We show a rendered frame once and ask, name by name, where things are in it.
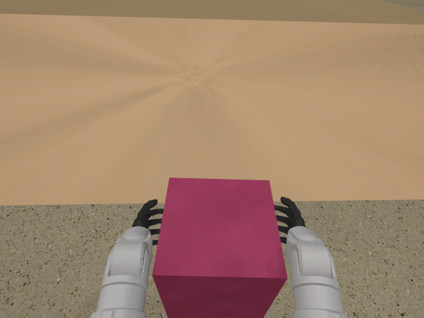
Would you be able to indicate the robot right forearm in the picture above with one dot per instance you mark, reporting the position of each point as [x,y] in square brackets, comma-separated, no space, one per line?
[313,276]

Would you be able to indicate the robot right hand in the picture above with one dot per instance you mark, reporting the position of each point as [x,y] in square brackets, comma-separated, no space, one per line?
[294,218]

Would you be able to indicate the robot left forearm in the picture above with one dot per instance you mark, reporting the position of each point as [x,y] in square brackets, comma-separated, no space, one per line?
[125,279]

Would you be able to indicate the robot left hand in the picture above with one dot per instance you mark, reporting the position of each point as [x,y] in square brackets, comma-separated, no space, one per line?
[144,214]

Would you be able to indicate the carton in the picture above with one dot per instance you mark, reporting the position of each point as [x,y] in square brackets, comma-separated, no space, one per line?
[219,253]

